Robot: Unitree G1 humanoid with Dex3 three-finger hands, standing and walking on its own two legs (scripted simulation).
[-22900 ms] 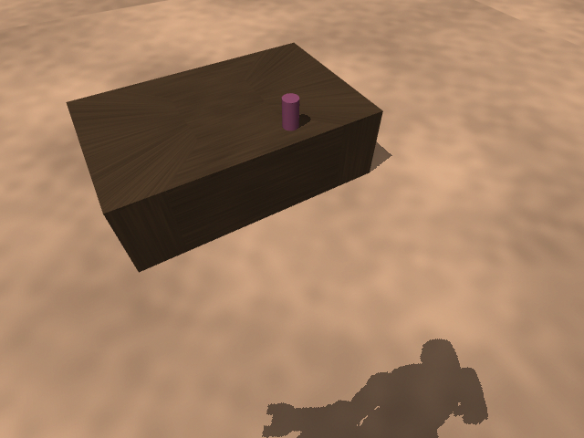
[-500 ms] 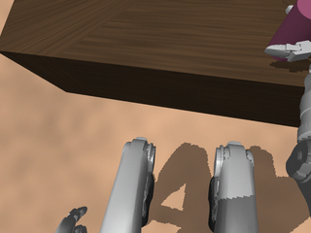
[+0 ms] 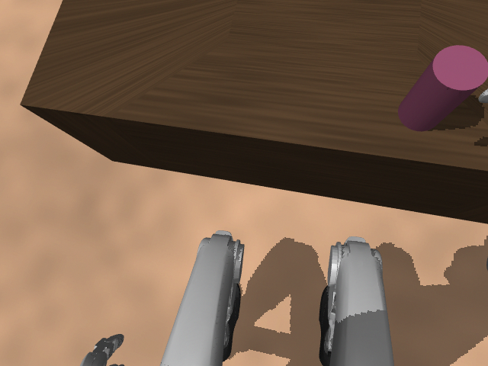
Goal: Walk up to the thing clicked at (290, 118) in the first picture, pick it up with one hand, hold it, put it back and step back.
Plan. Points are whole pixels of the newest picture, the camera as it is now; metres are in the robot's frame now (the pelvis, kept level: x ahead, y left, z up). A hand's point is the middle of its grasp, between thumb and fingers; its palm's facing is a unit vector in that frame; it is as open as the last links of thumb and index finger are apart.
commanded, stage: rise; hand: right
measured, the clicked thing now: (437, 93) +0.52 -0.25 -0.05
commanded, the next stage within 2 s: home in 0.08 s
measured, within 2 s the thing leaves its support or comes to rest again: neither
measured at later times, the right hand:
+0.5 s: hand out of the picture +0.43 -0.41 +0.15, palm faces +0.42 +0.81 -0.41, open 17.2 cm
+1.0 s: hand out of the picture +0.26 -0.25 +0.19, palm faces +0.24 +0.92 -0.31, open 17.5 cm
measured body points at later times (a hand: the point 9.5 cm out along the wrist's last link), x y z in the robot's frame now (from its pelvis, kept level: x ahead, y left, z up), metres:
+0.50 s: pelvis +0.03 -0.02 +0.17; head +0.17 -0.07 +0.60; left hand +0.13 +0.24 +0.07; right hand +0.40 -0.45 +0.17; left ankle +0.07 +0.14 -0.43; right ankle +0.07 -0.15 -0.43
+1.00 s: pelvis +0.07 -0.02 +0.26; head +0.10 -0.02 +0.71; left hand +0.24 +0.20 +0.16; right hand +0.24 -0.29 +0.21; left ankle +0.07 +0.14 -0.43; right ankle +0.07 -0.15 -0.43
